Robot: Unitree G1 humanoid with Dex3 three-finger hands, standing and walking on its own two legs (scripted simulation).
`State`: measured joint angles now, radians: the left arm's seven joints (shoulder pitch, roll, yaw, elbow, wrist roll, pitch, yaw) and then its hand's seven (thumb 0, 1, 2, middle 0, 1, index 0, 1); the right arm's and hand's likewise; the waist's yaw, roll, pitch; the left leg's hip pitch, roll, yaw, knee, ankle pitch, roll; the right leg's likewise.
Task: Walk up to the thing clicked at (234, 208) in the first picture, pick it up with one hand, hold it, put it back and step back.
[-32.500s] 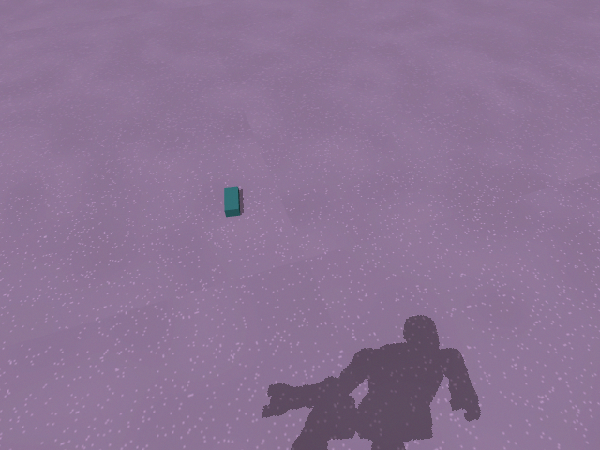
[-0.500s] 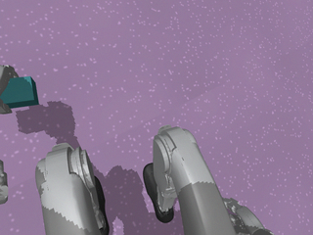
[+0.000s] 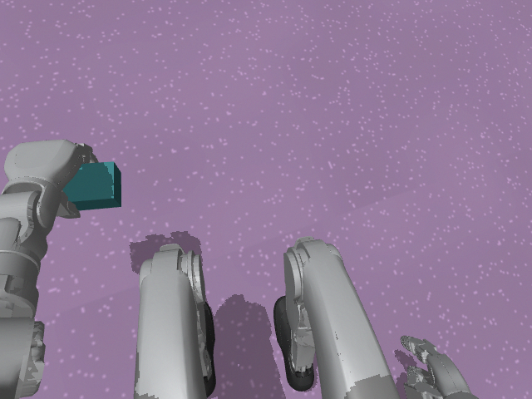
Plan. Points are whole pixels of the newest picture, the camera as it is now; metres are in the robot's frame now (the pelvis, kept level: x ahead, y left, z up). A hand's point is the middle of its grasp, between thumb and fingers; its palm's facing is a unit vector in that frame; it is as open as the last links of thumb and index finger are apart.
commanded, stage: lift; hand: left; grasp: from above
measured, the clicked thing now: (70, 188) +0.42 +0.31 -0.15
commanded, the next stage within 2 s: hold in 1.18 s
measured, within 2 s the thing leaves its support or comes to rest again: neither
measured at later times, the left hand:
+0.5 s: hand out of the picture +0.34 +0.29 +0.09, palm faces -0.45 -0.12 -0.89, open 9.1 cm
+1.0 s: hand out of the picture +0.35 +0.27 +0.22, palm faces -0.44 -0.09 -0.89, open 9.2 cm
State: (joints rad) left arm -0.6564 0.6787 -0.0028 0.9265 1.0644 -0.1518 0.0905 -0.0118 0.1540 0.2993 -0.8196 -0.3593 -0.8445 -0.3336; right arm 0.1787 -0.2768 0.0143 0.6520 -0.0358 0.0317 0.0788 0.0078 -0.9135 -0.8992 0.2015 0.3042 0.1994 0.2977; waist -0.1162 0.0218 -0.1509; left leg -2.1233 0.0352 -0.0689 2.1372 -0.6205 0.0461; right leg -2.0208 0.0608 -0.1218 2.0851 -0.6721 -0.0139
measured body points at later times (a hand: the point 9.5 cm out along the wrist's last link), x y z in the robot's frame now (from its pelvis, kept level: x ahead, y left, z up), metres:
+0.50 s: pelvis +0.01 +0.00 +0.18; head +0.13 +0.04 +0.62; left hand +0.36 +0.30 +0.14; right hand +0.15 -0.25 +0.07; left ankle +0.09 +0.11 -0.38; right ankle +0.09 -0.11 -0.38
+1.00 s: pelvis +0.05 +0.01 +0.30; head +0.12 +0.02 +0.75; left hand +0.37 +0.27 +0.27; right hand +0.16 -0.25 +0.18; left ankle +0.09 +0.11 -0.38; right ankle +0.09 -0.11 -0.38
